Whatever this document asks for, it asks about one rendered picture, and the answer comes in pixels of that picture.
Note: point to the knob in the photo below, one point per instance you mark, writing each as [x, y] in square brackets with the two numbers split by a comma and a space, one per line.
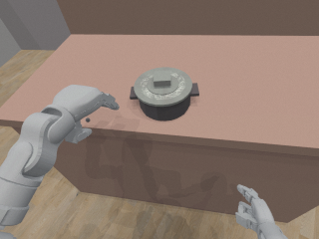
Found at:
[162, 78]

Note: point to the robot left forearm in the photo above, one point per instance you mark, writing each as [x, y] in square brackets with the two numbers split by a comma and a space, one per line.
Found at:
[29, 159]

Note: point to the lid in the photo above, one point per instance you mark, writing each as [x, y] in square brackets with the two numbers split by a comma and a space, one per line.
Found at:
[163, 96]

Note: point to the pot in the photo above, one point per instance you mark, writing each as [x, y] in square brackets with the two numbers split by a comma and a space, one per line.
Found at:
[166, 113]

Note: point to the robot right forearm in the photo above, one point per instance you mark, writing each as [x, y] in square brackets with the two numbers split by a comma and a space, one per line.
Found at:
[269, 230]

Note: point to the robot left hand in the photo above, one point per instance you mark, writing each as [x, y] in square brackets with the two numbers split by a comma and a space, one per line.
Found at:
[80, 101]

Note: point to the robot right hand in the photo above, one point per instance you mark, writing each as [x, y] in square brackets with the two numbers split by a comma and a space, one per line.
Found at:
[250, 217]

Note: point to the table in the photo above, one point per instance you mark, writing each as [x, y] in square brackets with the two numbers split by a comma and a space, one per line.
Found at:
[255, 122]

